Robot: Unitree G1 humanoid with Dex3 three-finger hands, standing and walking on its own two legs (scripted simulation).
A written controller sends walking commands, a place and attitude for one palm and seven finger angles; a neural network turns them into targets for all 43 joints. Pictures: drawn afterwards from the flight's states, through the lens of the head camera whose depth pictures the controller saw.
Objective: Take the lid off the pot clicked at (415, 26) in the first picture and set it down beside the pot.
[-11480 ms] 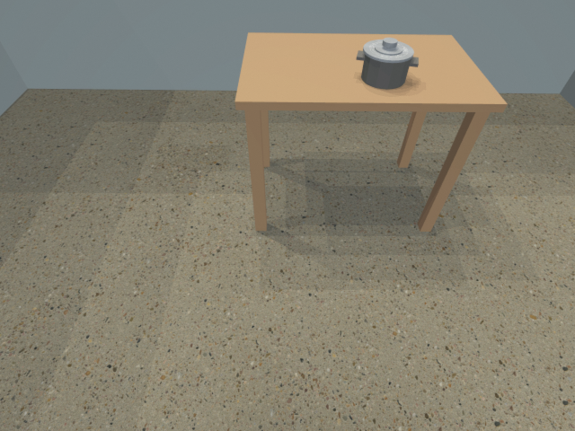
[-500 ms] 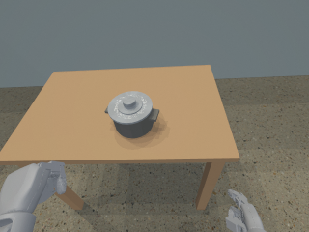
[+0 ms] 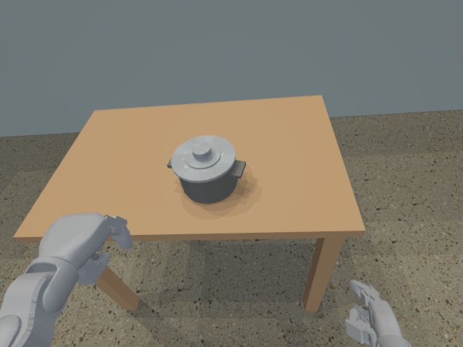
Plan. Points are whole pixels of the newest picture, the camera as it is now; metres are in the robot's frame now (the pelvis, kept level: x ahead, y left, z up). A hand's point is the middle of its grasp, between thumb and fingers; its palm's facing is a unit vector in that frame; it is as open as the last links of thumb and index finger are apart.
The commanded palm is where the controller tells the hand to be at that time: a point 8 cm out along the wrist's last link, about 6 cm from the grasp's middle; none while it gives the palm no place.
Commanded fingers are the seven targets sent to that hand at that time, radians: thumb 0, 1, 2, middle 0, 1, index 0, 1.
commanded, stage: reach forward and open the fingers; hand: left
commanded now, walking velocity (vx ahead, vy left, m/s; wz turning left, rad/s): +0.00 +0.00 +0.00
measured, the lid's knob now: (201, 150) +0.54 +0.16 +0.02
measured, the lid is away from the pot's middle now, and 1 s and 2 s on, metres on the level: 0.00 0.00 0.00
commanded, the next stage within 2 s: move the open hand above the knob in 0.44 s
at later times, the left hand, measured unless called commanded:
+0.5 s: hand (111, 223) +0.28 +0.25 +0.08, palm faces -0.18 -0.07 -0.98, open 10.0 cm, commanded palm +0.27 +0.25 +0.15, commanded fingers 0.00 -0.27 1.38 -0.83 -0.08 -0.83 -0.08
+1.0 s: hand (137, 194) +0.35 +0.23 +0.08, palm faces -0.26 -0.09 -0.96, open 10.0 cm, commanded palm +0.35 +0.23 +0.15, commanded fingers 0.00 -0.27 1.38 -0.83 -0.08 -0.83 -0.08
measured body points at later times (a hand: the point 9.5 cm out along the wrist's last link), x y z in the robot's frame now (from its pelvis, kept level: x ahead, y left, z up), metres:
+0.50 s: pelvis -0.01 +0.01 +0.00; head +0.00 -0.04 +0.45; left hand +0.28 +0.25 +0.14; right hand +0.20 -0.21 -0.11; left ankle -0.01 +0.11 -0.74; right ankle +0.02 -0.11 -0.74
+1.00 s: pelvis +0.01 +0.01 +0.00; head +0.04 -0.04 +0.45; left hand +0.36 +0.24 +0.13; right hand +0.20 -0.22 -0.11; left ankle -0.01 +0.11 -0.74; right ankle +0.02 -0.11 -0.74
